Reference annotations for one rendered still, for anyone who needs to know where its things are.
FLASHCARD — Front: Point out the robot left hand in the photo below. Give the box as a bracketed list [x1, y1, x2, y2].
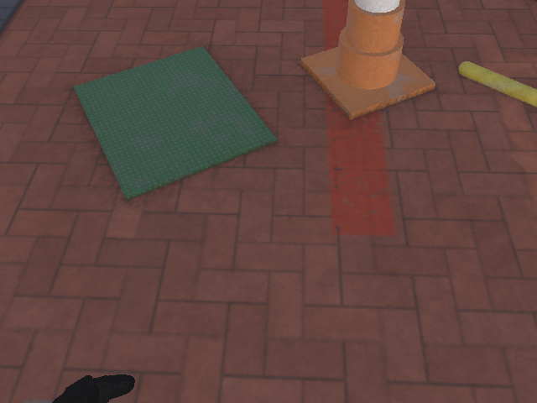
[52, 374, 135, 403]

